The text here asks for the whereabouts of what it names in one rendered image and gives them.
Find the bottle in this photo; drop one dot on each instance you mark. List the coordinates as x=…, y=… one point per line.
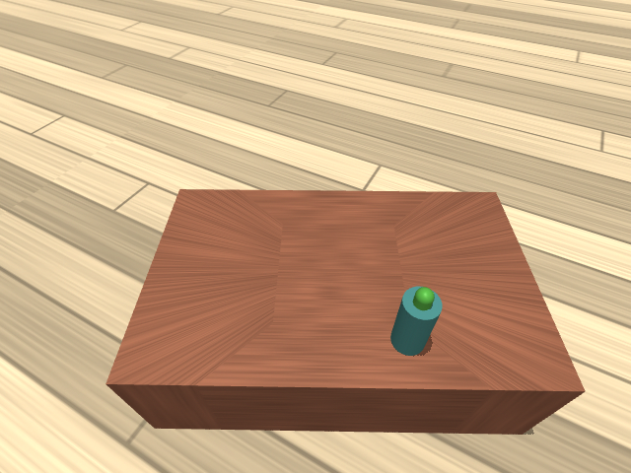
x=418, y=313

